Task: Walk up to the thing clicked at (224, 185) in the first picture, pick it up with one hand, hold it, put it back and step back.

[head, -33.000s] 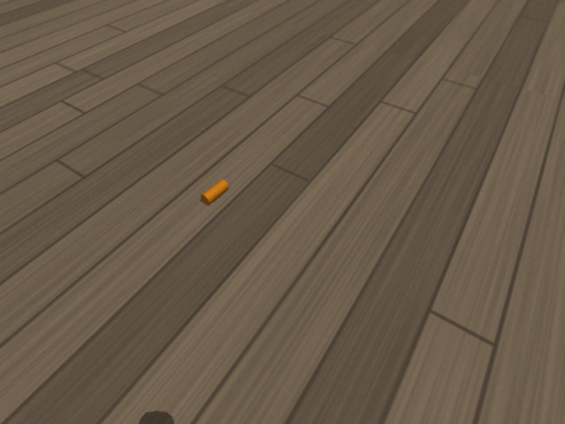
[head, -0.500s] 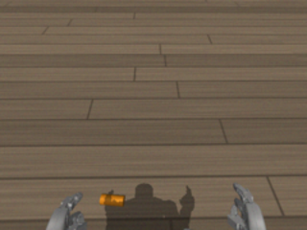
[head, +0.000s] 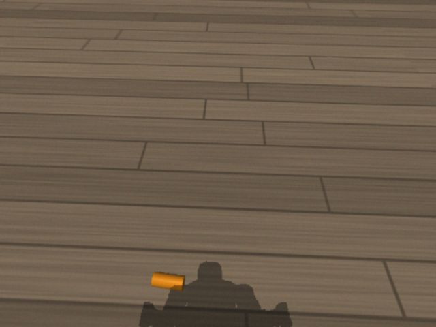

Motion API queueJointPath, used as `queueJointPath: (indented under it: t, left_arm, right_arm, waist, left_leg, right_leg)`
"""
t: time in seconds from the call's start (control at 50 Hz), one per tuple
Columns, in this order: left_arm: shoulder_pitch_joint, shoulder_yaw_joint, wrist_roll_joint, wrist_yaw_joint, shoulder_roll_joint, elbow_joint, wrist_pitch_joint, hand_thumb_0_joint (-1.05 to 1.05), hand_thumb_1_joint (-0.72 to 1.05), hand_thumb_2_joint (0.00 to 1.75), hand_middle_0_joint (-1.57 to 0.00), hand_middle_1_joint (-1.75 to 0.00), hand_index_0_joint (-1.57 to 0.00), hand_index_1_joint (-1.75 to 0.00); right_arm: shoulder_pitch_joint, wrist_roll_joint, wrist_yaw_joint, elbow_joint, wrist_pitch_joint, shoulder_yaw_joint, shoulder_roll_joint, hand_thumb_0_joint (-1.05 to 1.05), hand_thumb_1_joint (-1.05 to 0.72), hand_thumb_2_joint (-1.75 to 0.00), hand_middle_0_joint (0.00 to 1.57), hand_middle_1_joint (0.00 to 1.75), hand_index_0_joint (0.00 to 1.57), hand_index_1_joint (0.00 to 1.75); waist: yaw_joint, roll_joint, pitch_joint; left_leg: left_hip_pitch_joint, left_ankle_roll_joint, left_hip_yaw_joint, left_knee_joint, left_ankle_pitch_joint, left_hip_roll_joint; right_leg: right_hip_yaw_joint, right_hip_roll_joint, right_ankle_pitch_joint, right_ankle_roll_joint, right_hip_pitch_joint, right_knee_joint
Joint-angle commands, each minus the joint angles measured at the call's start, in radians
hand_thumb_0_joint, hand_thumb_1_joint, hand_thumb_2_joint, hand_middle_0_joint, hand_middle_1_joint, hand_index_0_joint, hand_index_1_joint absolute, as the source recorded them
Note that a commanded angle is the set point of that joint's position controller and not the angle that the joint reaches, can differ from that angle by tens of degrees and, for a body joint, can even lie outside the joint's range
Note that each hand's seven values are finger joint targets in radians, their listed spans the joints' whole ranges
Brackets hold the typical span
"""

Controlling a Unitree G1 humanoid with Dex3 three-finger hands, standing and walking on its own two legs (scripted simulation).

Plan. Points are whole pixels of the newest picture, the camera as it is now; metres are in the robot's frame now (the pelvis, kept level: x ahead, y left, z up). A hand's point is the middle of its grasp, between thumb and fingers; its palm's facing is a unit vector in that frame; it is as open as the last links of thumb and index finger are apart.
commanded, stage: stand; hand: left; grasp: from above
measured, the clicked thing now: (168, 281) +0.42 +0.23 -0.73
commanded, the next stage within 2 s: none
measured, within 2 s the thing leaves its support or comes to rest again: neither
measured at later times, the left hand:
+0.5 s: hand out of the picture +0.04 +0.23 -0.15, palm faces +0.03 -0.94 -0.34, open 7.4 cm
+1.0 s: hand out of the picture +0.08 +0.23 -0.14, palm faces +0.02 -0.94 -0.33, open 7.4 cm
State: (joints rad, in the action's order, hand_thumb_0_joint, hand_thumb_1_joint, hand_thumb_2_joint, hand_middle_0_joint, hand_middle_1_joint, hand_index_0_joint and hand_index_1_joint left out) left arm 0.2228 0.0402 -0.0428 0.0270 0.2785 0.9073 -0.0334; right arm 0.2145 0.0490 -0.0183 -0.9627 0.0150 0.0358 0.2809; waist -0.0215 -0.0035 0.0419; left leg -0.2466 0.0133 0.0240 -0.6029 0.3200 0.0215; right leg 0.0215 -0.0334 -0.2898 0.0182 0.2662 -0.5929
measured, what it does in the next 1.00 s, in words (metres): stands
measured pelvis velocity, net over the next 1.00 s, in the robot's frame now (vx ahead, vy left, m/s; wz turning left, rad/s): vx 0.01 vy -0.01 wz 0.00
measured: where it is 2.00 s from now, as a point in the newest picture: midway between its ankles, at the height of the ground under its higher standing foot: outside the picture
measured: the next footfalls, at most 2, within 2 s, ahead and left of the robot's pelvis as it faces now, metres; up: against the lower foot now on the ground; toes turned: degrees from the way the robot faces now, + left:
none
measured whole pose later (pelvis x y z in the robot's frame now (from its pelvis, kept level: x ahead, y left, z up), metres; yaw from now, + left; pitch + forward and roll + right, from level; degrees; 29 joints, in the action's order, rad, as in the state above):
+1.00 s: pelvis +0.01 -0.01 +0.02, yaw +0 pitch -3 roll +0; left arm 0.09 0.03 -0.02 0.01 0.30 1.17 0.00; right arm 0.14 0.02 -0.01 -1.14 0.01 0.00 0.31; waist -0.01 0.01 0.07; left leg -0.08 -0.01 0.03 -0.33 0.19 0.00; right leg 0.03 -0.01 -0.17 0.00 0.10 -0.33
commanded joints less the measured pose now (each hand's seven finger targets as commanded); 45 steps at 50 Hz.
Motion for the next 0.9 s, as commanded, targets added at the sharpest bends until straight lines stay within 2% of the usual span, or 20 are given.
queueJointPath:
  t: [0.0,0.12,0.2,0.26,0.28,0.34,0.48,0.5,0.54,0.66,0.72,0.76,0.84,0.88]
  left_arm:
    - [-0.051,0.042,0.009,0.015,0.160,-0.004,0.048,0.00,0.90,0.90,-0.20,-0.30,-0.20,-0.30]
    - [-0.065,0.035,0.011,0.017,0.179,0.088,0.050,0.00,0.90,0.90,-0.20,-0.30,-0.20,-0.30]
    - [-0.069,0.030,0.010,0.017,0.177,0.130,0.050,0.00,0.90,0.90,-0.20,-0.30,-0.20,-0.30]
    - [-0.062,0.026,0.011,0.016,0.181,0.159,0.053,0.00,0.90,0.90,-0.20,-0.30,-0.20,-0.30]
    - [-0.076,0.029,0.011,0.017,0.190,0.162,0.053,0.00,0.90,0.90,-0.20,-0.30,-0.20,-0.30]
    - [-0.083,0.027,0.013,0.015,0.191,0.178,0.051,0.00,0.90,0.90,-0.20,-0.30,-0.20,-0.30]
    - [-0.095,0.026,0.014,0.012,0.205,0.202,0.054,0.00,0.90,0.90,-0.20,-0.30,-0.20,-0.30]
    - [-0.112,0.029,0.016,0.011,0.214,0.200,0.054,0.00,0.90,0.90,-0.20,-0.30,-0.20,-0.30]
    - [-0.116,0.028,0.018,0.009,0.214,0.205,0.054,0.00,0.90,0.90,-0.20,-0.30,-0.20,-0.30]
    - [-0.130,0.026,0.020,0.007,0.215,0.212,0.059,0.00,0.90,0.90,-0.20,-0.30,-0.20,-0.30]
    - [-0.133,0.025,0.021,0.006,0.212,0.215,0.057,0.00,0.90,0.90,-0.20,-0.30,-0.20,-0.30]
    - [-0.137,0.025,0.022,0.005,0.213,0.220,0.055,0.00,0.90,0.90,-0.20,-0.30,-0.20,-0.30]
    - [-0.144,0.026,0.024,0.003,0.218,0.218,0.058,0.00,0.90,0.90,-0.20,-0.30,-0.20,-0.30]
    - [-0.148,0.025,0.024,0.003,0.219,0.219,0.057,0.00,0.90,0.90,-0.20,-0.30,-0.20,-0.30]
  right_arm:
    - [-0.061,-0.010,-0.019,0.045,0.020,0.040,0.176,0.00,-0.90,-0.90,0.20,0.30,0.20,0.30]
    - [-0.058,-0.019,-0.021,-0.014,0.012,0.034,0.182,0.00,-0.90,-0.90,0.20,0.30,0.20,0.30]
    - [-0.074,-0.021,-0.018,-0.038,0.008,0.031,0.185,0.00,-0.90,-0.90,0.20,0.30,0.20,0.30]
    - [-0.083,-0.024,-0.016,-0.053,0.007,0.028,0.185,0.00,-0.90,-0.90,0.20,0.30,0.20,0.30]
    - [-0.075,-0.023,-0.015,-0.058,0.006,0.027,0.183,0.00,-0.90,-0.90,0.20,0.30,0.20,0.30]
    - [-0.083,-0.022,-0.014,-0.073,0.003,0.025,0.188,0.00,-0.90,-0.90,0.20,0.30,0.20,0.30]
    - [-0.103,-0.024,-0.011,-0.087,0.003,0.021,0.200,0.00,-0.90,-0.90,0.20,0.30,0.20,0.30]
    - [-0.088,-0.024,-0.011,-0.093,0.003,0.018,0.196,0.00,-0.90,-0.90,0.20,0.30,0.20,0.30]
    - [-0.095,-0.024,-0.011,-0.098,0.003,0.016,0.197,0.00,-0.90,-0.90,0.20,0.30,0.20,0.30]
    - [-0.093,-0.026,-0.012,-0.108,0.008,0.009,0.205,0.00,-0.90,-0.90,0.20,0.30,0.20,0.30]
    - [-0.100,-0.027,-0.014,-0.110,0.008,0.010,0.215,0.00,-0.90,-0.90,0.20,0.30,0.20,0.30]
    - [-0.102,-0.027,-0.013,-0.113,0.007,0.007,0.215,0.00,-0.90,-0.90,0.20,0.30,0.20,0.30]
    - [-0.098,-0.029,-0.013,-0.117,0.009,0.005,0.218,0.00,-0.90,-0.90,0.20,0.30,0.20,0.30]
    - [-0.102,-0.029,-0.012,-0.116,0.010,0.004,0.220,0.00,-0.90,-0.90,0.20,0.30,0.20,0.30]
  waist:
    - [0.001,0.031,-0.045]
    - [0.009,0.008,-0.017]
    - [0.007,0.007,0.005]
    - [0.003,-0.011,0.000]
    - [0.011,-0.009,0.001]
    - [0.008,0.005,0.018]
    - [0.004,0.002,0.008]
    - [0.012,0.004,0.003]
    - [0.007,0.007,-0.002]
    - [0.010,0.017,-0.029]
    - [0.008,0.022,-0.028]
    - [0.007,0.016,-0.014]
    - [0.010,0.012,-0.033]
    - [0.011,0.015,-0.030]
  left_leg:
    - [0.010,0.024,0.114,0.205,-0.137,-0.090]
    - [0.057,0.017,0.111,0.265,-0.145,-0.095]
    - [0.059,0.015,0.116,0.290,-0.114,-0.100]
    - [0.094,0.015,0.115,0.292,-0.142,-0.102]
    - [0.083,0.013,0.109,0.298,-0.135,-0.099]
    - [0.081,0.012,0.108,0.308,-0.110,-0.101]
    - [0.087,0.011,0.106,0.314,-0.121,-0.107]
    - [0.079,0.011,0.101,0.314,-0.131,-0.107]
    - [0.090,0.011,0.103,0.314,-0.137,-0.112]
    - [0.108,0.011,0.096,0.313,-0.220,-0.119]
    - [0.111,0.011,0.096,0.318,-0.231,-0.123]
    - [0.100,0.010,0.097,0.324,-0.200,-0.122]
    - [0.114,0.010,0.094,0.323,-0.233,-0.127]
    - [0.119,0.008,0.096,0.325,-0.238,-0.128]
  right_leg:
    - [-0.086,-0.061,0.130,-0.042,-0.098,0.160]
    - [-0.090,-0.070,0.130,-0.033,-0.124,0.229]
    - [-0.085,-0.071,0.108,-0.027,-0.131,0.259]
    - [-0.088,-0.076,0.115,-0.027,-0.133,0.280]
    - [-0.090,-0.076,0.117,-0.024,-0.136,0.283]
    - [-0.092,-0.076,0.092,-0.026,-0.130,0.299]
    - [-0.096,-0.081,0.079,-0.027,-0.143,0.319]
    - [-0.105,-0.086,0.096,-0.029,-0.157,0.319]
    - [-0.104,-0.085,0.094,-0.031,-0.157,0.318]
    - [-0.097,-0.090,0.200,-0.030,-0.191,0.314]
    - [-0.093,-0.088,0.206,-0.031,-0.190,0.314]
    - [-0.094,-0.086,0.170,-0.031,-0.188,0.319]
    - [-0.096,-0.090,0.216,-0.032,-0.203,0.319]
    - [-0.090,-0.087,0.207,-0.032,-0.198,0.315]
